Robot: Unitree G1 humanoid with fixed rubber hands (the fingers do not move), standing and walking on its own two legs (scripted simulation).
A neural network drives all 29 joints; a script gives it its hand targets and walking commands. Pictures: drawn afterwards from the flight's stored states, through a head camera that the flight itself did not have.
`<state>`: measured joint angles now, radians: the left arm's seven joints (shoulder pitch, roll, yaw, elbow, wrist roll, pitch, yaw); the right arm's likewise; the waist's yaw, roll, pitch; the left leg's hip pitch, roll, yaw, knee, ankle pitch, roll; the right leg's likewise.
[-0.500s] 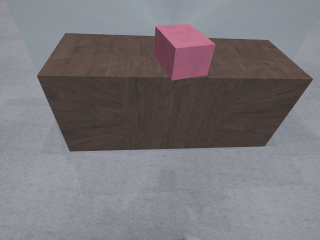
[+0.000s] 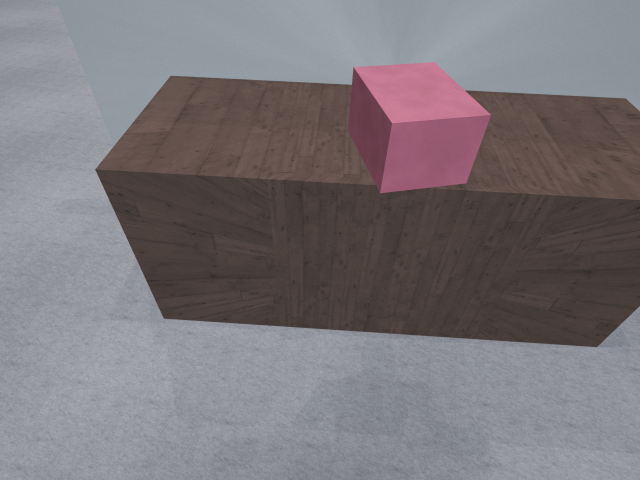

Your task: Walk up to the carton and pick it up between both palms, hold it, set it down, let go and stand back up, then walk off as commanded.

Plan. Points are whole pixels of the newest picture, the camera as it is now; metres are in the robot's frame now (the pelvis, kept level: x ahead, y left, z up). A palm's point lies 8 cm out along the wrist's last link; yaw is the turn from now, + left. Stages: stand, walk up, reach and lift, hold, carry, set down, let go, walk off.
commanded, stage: walk up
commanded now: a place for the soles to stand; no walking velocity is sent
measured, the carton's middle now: (408, 124) +0.94 -0.16 +0.01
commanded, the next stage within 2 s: none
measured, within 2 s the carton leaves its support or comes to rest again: neither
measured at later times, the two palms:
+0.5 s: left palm (144, 409) +0.25 +0.26 -0.07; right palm out of the picture +0.20 -0.41 -0.09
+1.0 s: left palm (132, 389) +0.28 +0.29 -0.08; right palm (584, 396) +0.31 -0.36 -0.07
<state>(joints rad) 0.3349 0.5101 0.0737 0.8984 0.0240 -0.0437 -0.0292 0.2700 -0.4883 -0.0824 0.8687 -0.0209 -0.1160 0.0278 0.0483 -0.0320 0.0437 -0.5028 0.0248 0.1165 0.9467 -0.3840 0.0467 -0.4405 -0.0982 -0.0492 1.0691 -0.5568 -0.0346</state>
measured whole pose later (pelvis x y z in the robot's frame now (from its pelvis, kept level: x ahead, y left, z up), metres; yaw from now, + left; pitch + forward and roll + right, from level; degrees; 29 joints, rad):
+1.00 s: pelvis +0.17 -0.04 +0.02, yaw +1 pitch -3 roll -2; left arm 0.07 0.44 0.01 0.99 0.00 -0.05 0.04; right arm 0.06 -0.43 -0.04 0.95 0.00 0.00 0.00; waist 0.01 0.03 0.13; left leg -0.40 0.05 0.08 0.87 -0.42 0.04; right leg -0.42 -0.07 -0.09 0.81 -0.34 0.02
